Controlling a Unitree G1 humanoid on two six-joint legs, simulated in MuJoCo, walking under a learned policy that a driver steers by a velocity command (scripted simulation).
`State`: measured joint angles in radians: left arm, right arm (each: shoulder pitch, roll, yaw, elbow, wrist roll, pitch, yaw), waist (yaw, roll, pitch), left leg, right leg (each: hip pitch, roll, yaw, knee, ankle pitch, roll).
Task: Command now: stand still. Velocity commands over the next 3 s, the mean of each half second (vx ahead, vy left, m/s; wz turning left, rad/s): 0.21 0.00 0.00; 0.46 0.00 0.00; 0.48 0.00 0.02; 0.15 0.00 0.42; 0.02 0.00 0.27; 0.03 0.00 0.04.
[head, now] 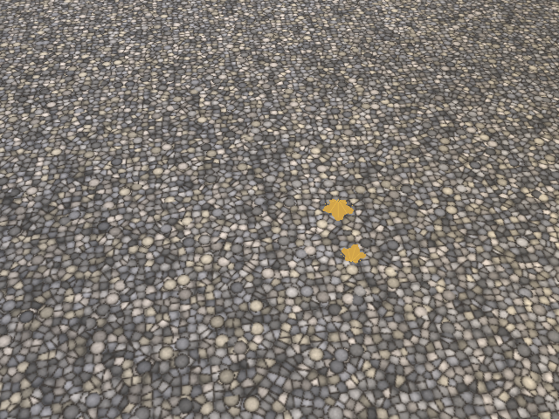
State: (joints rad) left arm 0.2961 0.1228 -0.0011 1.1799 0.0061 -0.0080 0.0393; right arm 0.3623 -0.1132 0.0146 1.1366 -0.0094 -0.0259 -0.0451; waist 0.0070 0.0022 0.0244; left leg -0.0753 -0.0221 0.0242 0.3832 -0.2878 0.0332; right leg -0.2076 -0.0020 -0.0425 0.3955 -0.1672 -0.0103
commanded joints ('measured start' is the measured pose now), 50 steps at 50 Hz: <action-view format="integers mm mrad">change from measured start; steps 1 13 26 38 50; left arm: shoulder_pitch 74 -76 130 271 100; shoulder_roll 66 55 158 124 131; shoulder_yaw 8 21 75 30 54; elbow -1 -123 -135 -82 -176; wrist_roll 0 32 13 8 6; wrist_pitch -2 -16 -64 -107 -95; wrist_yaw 2 -34 -39 -23 -41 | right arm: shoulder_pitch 97 209 -14 -380 -94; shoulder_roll -64 -152 -87 -86 -170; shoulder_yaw -8 -60 -55 -52 -101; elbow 1 10 -124 -265 -164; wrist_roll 0 -12 -18 -8 -5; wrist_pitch -3 6 -63 -24 -57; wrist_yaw -2 6 68 82 63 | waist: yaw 0 -72 10 26 -41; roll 5 142 -18 -86 -18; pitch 64 258 119 135 -14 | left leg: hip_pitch -119 -89 -593 -556 33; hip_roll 116 332 110 58 332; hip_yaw -97 -420 -52 99 -430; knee -89 -289 782 299 -201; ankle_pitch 157 -486 8 252 -35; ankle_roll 22 217 75 23 241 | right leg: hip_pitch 57 -367 139 176 -391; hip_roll -95 -30 -294 -174 -54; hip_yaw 100 -28 423 58 93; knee -43 365 -281 -272 912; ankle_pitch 124 -268 -322 439 -113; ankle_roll -22 -52 -181 -165 -108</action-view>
